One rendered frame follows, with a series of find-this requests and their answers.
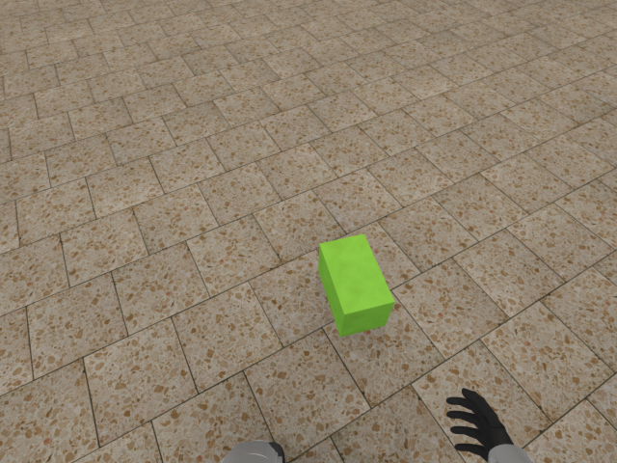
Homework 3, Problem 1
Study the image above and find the left robot thigh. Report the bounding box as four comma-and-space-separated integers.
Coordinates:
221, 441, 282, 463

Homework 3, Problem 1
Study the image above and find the carton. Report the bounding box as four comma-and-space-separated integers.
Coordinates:
318, 234, 394, 337

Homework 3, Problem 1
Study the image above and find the robot right forearm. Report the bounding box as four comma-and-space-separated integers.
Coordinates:
488, 444, 535, 463

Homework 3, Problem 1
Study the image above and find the right robot hand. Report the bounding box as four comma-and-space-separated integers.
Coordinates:
446, 388, 514, 462

